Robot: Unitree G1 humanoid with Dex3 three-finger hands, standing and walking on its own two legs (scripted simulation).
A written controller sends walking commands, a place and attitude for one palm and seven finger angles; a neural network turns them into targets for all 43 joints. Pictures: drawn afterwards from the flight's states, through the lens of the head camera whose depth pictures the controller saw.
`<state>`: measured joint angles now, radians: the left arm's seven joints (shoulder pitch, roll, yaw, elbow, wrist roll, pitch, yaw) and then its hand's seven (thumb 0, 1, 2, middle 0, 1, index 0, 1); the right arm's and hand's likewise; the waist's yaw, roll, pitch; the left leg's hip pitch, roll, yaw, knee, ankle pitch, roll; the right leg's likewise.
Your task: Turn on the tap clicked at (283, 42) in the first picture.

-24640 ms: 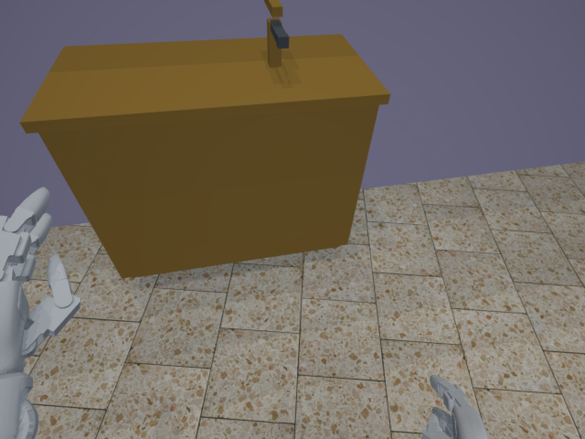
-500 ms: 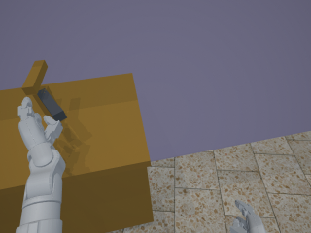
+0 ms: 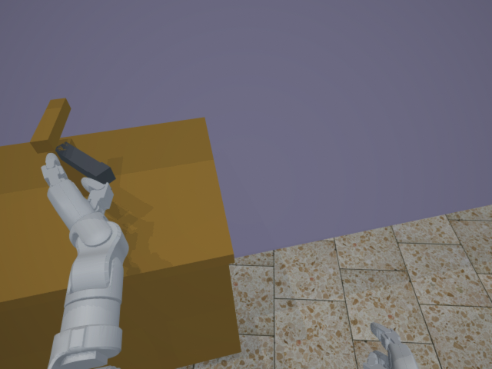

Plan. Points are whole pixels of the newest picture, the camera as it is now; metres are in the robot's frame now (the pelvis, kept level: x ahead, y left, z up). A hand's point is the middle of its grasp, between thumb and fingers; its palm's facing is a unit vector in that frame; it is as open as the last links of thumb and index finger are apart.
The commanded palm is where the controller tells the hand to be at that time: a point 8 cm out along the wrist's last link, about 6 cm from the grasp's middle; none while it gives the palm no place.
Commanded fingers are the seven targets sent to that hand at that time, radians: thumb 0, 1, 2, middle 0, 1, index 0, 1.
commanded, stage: push the lever round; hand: left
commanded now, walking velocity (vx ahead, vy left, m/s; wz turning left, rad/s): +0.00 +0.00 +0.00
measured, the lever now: (102, 175) +0.38 +0.28 +0.13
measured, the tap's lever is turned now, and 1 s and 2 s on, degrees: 42 61 74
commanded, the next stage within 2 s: lift the hand up off the lever in 1.18 s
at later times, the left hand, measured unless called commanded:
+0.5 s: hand (124, 180) +0.37 +0.24 +0.13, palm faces +0.80 -0.60 -0.05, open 7.6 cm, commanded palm +0.32 +0.25 +0.13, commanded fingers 0.00 0.90 0.90 -0.15 -0.15 -0.15 -0.15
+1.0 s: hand (135, 171) +0.39 +0.22 +0.14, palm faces +0.82 -0.56 -0.07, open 7.6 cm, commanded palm +0.35 +0.24 +0.13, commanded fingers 0.00 0.90 0.90 -0.15 -0.15 -0.15 -0.15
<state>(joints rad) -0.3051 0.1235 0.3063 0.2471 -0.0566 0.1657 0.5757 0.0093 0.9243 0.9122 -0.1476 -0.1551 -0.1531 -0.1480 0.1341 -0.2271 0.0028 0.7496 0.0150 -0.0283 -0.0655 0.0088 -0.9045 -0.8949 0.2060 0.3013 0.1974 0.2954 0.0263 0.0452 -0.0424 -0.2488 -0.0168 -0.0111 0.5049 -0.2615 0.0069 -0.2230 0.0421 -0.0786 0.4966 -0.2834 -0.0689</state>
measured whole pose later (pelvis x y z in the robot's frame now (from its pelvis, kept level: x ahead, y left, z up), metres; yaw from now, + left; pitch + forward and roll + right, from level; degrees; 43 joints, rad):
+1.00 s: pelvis -0.01 -0.01 +0.00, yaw +1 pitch +3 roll +0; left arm -0.60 0.06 0.32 0.54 0.03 0.16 0.81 0.02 0.94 0.93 -0.15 -0.15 -0.15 -0.15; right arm 0.15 -0.22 -0.02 0.80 -0.02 -0.02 -0.01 0.01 -0.91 -0.90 0.20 0.30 0.20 0.30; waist 0.00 0.04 -0.07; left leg -0.35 -0.01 -0.03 0.56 -0.26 0.00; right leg -0.31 0.04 -0.10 0.55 -0.29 -0.08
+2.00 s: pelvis +0.00 +0.00 +0.00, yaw +1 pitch +2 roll +0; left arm -0.63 0.09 0.32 0.48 0.01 0.25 0.77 0.02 0.90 0.90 -0.15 -0.15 -0.15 -0.15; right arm 0.10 -0.20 -0.01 0.78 -0.01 -0.02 -0.01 0.01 -0.91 -0.89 0.21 0.30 0.20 0.30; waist 0.02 0.04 -0.06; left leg -0.28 -0.02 -0.03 0.51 -0.25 0.00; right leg -0.25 0.04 -0.10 0.49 -0.28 -0.07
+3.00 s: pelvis +0.00 -0.01 +0.00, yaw +0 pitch -1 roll +1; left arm -0.61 0.09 0.32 0.32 -0.04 0.40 0.74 0.01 0.90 0.90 -0.15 -0.15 -0.15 -0.15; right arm 0.09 -0.22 0.00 0.79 0.01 0.00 -0.01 0.01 -0.91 -0.90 0.21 0.30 0.20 0.30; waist 0.03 0.05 -0.04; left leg -0.19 -0.01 -0.02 0.43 -0.22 -0.01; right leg -0.16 0.05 -0.09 0.43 -0.26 -0.08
